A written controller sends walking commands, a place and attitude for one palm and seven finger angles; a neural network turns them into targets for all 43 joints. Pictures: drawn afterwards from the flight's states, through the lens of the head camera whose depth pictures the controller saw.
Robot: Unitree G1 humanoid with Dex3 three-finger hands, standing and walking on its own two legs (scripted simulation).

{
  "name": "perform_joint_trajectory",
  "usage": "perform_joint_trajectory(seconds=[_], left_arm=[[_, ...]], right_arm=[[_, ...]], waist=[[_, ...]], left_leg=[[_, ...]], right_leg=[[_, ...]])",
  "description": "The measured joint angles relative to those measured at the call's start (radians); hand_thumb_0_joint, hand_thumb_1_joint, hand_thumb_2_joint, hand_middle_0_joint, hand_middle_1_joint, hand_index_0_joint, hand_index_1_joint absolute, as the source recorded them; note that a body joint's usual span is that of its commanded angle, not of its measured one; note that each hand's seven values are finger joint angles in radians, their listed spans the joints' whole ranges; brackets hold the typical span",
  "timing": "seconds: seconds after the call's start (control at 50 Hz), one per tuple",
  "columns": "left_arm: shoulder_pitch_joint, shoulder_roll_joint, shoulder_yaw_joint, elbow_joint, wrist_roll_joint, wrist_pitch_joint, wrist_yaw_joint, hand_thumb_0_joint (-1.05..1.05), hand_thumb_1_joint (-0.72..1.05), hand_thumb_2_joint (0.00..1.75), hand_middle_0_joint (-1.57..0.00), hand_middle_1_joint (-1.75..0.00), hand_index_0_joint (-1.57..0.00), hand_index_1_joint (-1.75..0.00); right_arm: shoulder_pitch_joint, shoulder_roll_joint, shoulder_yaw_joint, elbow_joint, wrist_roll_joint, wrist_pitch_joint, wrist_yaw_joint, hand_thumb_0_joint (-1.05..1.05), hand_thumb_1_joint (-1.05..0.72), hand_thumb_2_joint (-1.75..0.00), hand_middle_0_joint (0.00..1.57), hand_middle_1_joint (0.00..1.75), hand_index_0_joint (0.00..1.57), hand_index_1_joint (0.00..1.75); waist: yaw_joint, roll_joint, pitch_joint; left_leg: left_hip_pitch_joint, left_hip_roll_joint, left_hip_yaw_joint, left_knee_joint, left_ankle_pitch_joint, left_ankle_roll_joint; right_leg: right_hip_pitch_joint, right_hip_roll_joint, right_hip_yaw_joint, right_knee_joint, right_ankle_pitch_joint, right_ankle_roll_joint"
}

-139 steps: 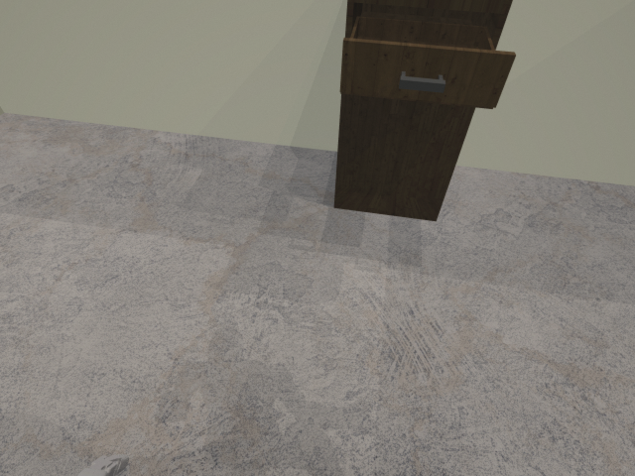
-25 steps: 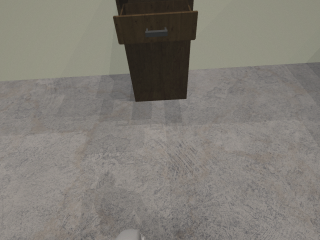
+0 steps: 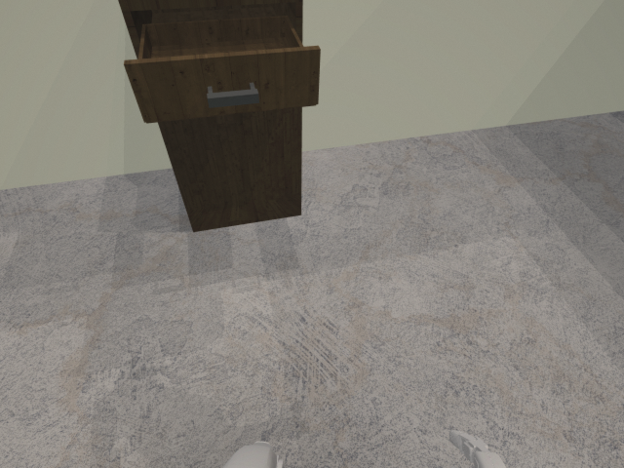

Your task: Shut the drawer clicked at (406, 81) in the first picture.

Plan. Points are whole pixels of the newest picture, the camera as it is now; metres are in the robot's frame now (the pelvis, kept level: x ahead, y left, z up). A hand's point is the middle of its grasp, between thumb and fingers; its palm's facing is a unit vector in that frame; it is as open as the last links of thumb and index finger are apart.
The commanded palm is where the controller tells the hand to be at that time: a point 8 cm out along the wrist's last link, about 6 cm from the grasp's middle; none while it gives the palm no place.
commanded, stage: walk to a spot facing it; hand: left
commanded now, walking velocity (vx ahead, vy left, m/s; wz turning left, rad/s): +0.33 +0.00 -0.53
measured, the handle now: (232, 93) +0.84 +0.31 +0.03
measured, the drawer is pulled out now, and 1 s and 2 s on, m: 0.30 0.30 0.30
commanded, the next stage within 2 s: none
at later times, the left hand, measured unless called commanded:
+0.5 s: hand (220, 336) +0.34 +0.22 -0.16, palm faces -0.30 -0.94 -0.16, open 7.4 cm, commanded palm none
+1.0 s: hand (270, 270) +0.48 +0.16 -0.15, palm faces -0.50 -0.81 -0.31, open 7.3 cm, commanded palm none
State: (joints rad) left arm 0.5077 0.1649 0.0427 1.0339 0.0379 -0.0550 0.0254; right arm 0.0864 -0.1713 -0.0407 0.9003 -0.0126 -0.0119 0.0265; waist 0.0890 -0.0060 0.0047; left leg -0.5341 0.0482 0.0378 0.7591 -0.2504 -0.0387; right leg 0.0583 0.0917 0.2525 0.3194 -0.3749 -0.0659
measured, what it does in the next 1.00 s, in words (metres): walks ahead, turning right: left foot, then right foot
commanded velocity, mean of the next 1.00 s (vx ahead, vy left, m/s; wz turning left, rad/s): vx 0.11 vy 0.00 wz -0.60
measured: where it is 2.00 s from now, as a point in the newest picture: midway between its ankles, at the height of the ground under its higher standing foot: (319, 431)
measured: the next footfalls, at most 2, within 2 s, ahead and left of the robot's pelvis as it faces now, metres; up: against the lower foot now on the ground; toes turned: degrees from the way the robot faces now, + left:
left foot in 0.06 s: +0.15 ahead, +0.13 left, +0.00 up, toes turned +1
right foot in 0.68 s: +0.33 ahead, -0.06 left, +0.00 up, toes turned -32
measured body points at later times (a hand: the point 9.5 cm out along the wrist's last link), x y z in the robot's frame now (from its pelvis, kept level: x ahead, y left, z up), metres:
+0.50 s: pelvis +0.19 +0.07 +0.00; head +0.21 +0.08 +0.45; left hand +0.35 +0.27 -0.15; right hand +0.03 -0.12 -0.13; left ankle +0.11 +0.13 -0.73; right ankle +0.25 -0.09 -0.66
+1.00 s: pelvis +0.30 +0.02 +0.00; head +0.32 -0.03 +0.45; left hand +0.51 +0.20 -0.12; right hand +0.29 -0.26 -0.14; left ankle +0.44 +0.18 -0.65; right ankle +0.29 -0.04 -0.73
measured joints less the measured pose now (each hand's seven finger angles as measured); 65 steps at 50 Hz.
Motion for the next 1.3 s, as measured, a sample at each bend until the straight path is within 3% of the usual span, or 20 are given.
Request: perform_joint_trajectory(seconds=[0.04, 0.06, 0.1, 0.14, 0.2, 0.32, 0.42, 0.5, 0.58, 0.66, 0.68, 0.72, 0.76, 0.8, 0.88, 0.94, 1.12, 1.18, 1.24, 1.3], left_arm=[[0.005, 0.013, 0.007, 0.005, -0.005, 0.002, -0.002, 0.01, 0.90, 0.90, -0.20, -0.30, -0.21, -0.30], [0.005, 0.016, 0.014, 0.010, -0.011, 0.006, -0.005, 0.01, 0.90, 0.90, -0.20, -0.30, -0.21, -0.30], [-0.032, 0.035, 0.028, 0.024, -0.020, 0.023, -0.013, 0.01, 0.90, 0.90, -0.20, -0.30, -0.21, -0.30], [-0.072, 0.058, 0.040, 0.017, -0.015, 0.035, -0.020, 0.01, 0.90, 0.90, -0.20, -0.30, -0.20, -0.30], [-0.143, 0.083, 0.054, -0.023, -0.003, 0.049, -0.037, 0.01, 0.91, 0.90, -0.20, -0.30, -0.20, -0.30], [-0.244, 0.090, 0.068, -0.094, 0.001, 0.071, -0.048, 0.01, 0.91, 0.90, -0.19, -0.30, -0.20, -0.30], [-0.299, 0.071, 0.064, -0.097, 0.002, 0.094, -0.055, 0.00, 0.91, 0.90, -0.19, -0.30, -0.20, -0.30], [-0.344, 0.044, 0.048, -0.092, -0.001, 0.104, -0.059, 0.00, 0.91, 0.90, -0.19, -0.30, -0.20, -0.30], [-0.391, 0.017, 0.030, -0.097, -0.005, 0.102, -0.059, 0.01, 0.91, 0.90, -0.19, -0.30, -0.20, -0.30], [-0.410, -0.003, 0.013, -0.110, -0.002, 0.076, -0.058, 0.01, 0.91, 0.90, -0.20, -0.30, -0.20, -0.30], [-0.404, -0.001, 0.008, -0.116, -0.001, 0.061, -0.059, 0.01, 0.91, 0.90, -0.20, -0.30, -0.20, -0.30], [-0.397, -0.003, 0.006, -0.122, -0.015, 0.038, -0.046, 0.00, 0.91, 0.90, -0.20, -0.30, -0.20, -0.30], [-0.381, -0.002, 0.005, -0.120, -0.026, 0.043, -0.030, 0.00, 0.91, 0.90, -0.20, -0.30, -0.20, -0.30], [-0.356, 0.007, 0.016, -0.112, -0.035, 0.047, -0.014, 0.00, 0.91, 0.90, -0.20, -0.30, -0.21, -0.30], [-0.325, 0.033, 0.023, -0.092, -0.024, 0.057, -0.006, -0.01, 0.92, 0.90, -0.20, -0.30, -0.21, -0.30], [-0.306, 0.041, 0.027, -0.095, -0.021, 0.058, -0.012, 0.00, 0.92, 0.90, -0.20, -0.30, -0.21, -0.30], [-0.248, 0.053, 0.035, -0.134, -0.013, 0.067, -0.015, 0.00, 0.91, 0.90, -0.20, -0.30, -0.20, -0.30], [-0.234, 0.061, 0.039, -0.134, -0.010, 0.081, -0.012, 0.00, 0.90, 0.90, -0.20, -0.30, -0.21, -0.30], [-0.223, 0.078, 0.044, -0.130, -0.018, 0.099, -0.011, 0.01, 0.90, 0.90, -0.20, -0.30, -0.21, -0.30], [-0.236, 0.100, 0.055, -0.118, -0.014, 0.111, -0.019, 0.01, 0.90, 0.90, -0.20, -0.30, -0.20, -0.30]], right_arm=[[-0.008, 0.013, 0.013, -0.022, 0.002, -0.024, -0.005, 0.01, -0.91, -0.90, 0.20, 0.30, 0.20, 0.30], [-0.008, 0.015, 0.019, -0.032, -0.001, -0.041, -0.010, 0.00, -0.91, -0.90, 0.20, 0.30, 0.20, 0.30], [0.002, 0.027, 0.027, -0.033, -0.005, -0.059, -0.019, 0.00, -0.91, -0.90, 0.20, 0.30, 0.20, 0.30], [0.042, 0.033, 0.032, -0.021, -0.006, -0.059, -0.025, 0.00, -0.91, -0.90, 0.20, 0.30, 0.20, 0.30], [0.121, 0.031, 0.026, 0.021, -0.006, -0.061, -0.039, 0.00, -0.91, -0.90, 0.20, 0.30, 0.20, 0.30], [0.264, 0.010, 0.010, 0.109, 0.002, -0.063, -0.058, 0.00, -0.92, -0.90, 0.20, 0.30, 0.20, 0.30], [0.361, 0.012, 0.015, 0.156, 0.003, -0.063, -0.065, 0.00, -0.92, -0.90, 0.20, 0.30, 0.20, 0.30], [0.409, 0.033, 0.025, 0.178, -0.004, -0.056, -0.067, 0.00, -0.91, -0.90, 0.20, 0.30, 0.20, 0.30], [0.429, 0.059, 0.031, 0.187, -0.009, -0.038, -0.062, 0.00, -0.91, -0.90, 0.20, 0.30, 0.20, 0.30], [0.436, 0.075, 0.025, 0.187, -0.004, -0.016, -0.054, 0.00, -0.91, -0.90, 0.20, 0.30, 0.20, 0.30], [0.443, 0.079, 0.024, 0.181, 0.002, -0.009, -0.049, 0.00, -0.91, -0.90, 0.20, 0.30, 0.20, 0.30], [0.400, 0.074, 0.019, 0.172, 0.012, 0.012, -0.047, 0.00, -0.91, -0.90, 0.20, 0.30, 0.20, 0.30], [0.329, 0.062, 0.009, 0.143, 0.010, 0.030, -0.050, 0.01, -0.91, -0.90, 0.20, 0.30, 0.20, 0.30], [0.251, 0.048, 0.003, 0.104, 0.004, 0.039, -0.052, 0.01, -0.91, -0.90, 0.20, 0.30, 0.20, 0.30], [0.113, 0.017, -0.006, 0.023, -0.007, 0.037, -0.056, 0.00, -0.91, -0.90, 0.20, 0.30, 0.20, 0.30], [0.040, -0.011, -0.009, -0.013, -0.010, 0.036, -0.054, 0.00, -0.92, -0.90, 0.20, 0.30, 0.20, 0.30], [-0.055, -0.044, -0.005, -0.041, -0.002, 0.052, -0.051, 0.00, -0.91, -0.90, 0.20, 0.30, 0.20, 0.30], [-0.057, -0.037, 0.000, -0.052, 0.007, 0.051, -0.051, 0.00, -0.91, -0.90, 0.20, 0.30, 0.20, 0.30], [-0.035, -0.025, 0.010, -0.064, 0.009, 0.034, -0.051, 0.00, -0.91, -0.90, 0.20, 0.30, 0.20, 0.30], [-0.003, -0.007, 0.026, -0.067, -0.001, 0.034, -0.047, 0.00, -0.91, -0.90, 0.20, 0.30, 0.20, 0.30]], waist=[[-0.008, -0.017, 0.007], [-0.017, -0.014, 0.010], [-0.025, -0.040, 0.026], [-0.029, -0.059, 0.026], [-0.035, -0.059, 0.024], [-0.055, -0.050, 0.022], [-0.088, -0.039, 0.031], [-0.117, -0.026, 0.056], [-0.140, -0.019, 0.089], [-0.141, -0.016, 0.106], [-0.138, -0.026, 0.100], [-0.122, -0.025, 0.109], [-0.118, -0.012, 0.126], [-0.118, -0.005, 0.118], [-0.117, 0.013, 0.092], [-0.096, 0.026, 0.075], [-0.017, 0.017, 0.061], [-0.007, -0.001, 0.058], [-0.014, -0.026, 0.049], [-0.012, -0.069, 0.064]], left_leg=[[0.078, -0.019, 0.010, -0.128, 0.035, 0.020], [0.103, -0.013, 0.013, -0.150, 0.072, 0.040], [0.124, -0.014, 0.058, -0.087, 0.016, 0.074], [0.184, -0.016, 0.097, -0.109, -0.032, 0.091], [0.279, -0.018, 0.131, -0.202, -0.027, 0.096], [0.421, -0.037, 0.213, -0.342, -0.035, 0.108], [0.502, -0.046, 0.271, -0.387, -0.077, 0.106], [0.555, -0.038, 0.306, -0.401, -0.117, 0.097], [0.585, -0.018, 0.346, -0.369, -0.177, 0.078], [0.552, 0.033, 0.385, -0.168, -0.244, 0.048], [0.503, 0.052, 0.377, -0.029, -0.240, 0.038], [0.342, 0.065, 0.254, 0.338, -0.289, 0.007], [0.217, 0.059, 0.128, 0.533, -0.255, -0.002], [0.119, 0.072, 0.050, 0.564, -0.194, -0.014], [-0.010, 0.100, -0.035, 0.464, -0.117, -0.034], [-0.045, 0.100, -0.061, 0.392, -0.080, -0.046], [0.068, 0.017, -0.050, 0.140, -0.139, -0.056], [0.145, -0.021, -0.042, -0.001, -0.153, -0.043], [0.248, -0.036, -0.025, -0.212, -0.033, -0.005], [0.274, -0.035, 0.024, -0.204, -0.049, 0.046]], right_leg=[[-0.010, 0.000, 0.021, 0.100, -0.071, 0.010], [-0.053, 0.015, 0.009, 0.224, -0.108, 0.012], [-0.193, 0.010, -0.056, 0.585, -0.122, 0.018], [-0.328, -0.020, -0.137, 0.836, -0.062, 0.025], [-0.488, -0.078, -0.230, 0.962, 0.060, 0.039], [-0.701, -0.140, -0.245, 0.954, 0.222, 0.067], [-0.766, -0.157, -0.257, 0.898, 0.289, 0.077], [-0.726, -0.154, -0.316, 0.727, 0.275, 0.072], [-0.643, -0.119, -0.394, 0.534, 0.200, 0.047], [-0.506, -0.064, -0.452, 0.371, 0.159, 0.008], [-0.456, -0.063, -0.449, 0.318, 0.191, -0.030], [-0.453, -0.045, -0.425, 0.354, 0.106, -0.087], [-0.417, -0.024, -0.405, 0.340, 0.085, -0.092], [-0.384, -0.008, -0.376, 0.290, 0.107, -0.067], [-0.355, 0.003, -0.318, 0.209, 0.146, -0.072], [-0.353, 0.001, -0.272, 0.187, 0.155, -0.060], [-0.361, 0.008, -0.155, 0.195, 0.147, -0.018], [-0.371, 0.019, -0.122, 0.210, 0.141, 0.000], [-0.401, 0.035, -0.094, 0.276, 0.110, 0.027], [-0.488, 0.012, -0.142, 0.568, -0.078, 0.086]])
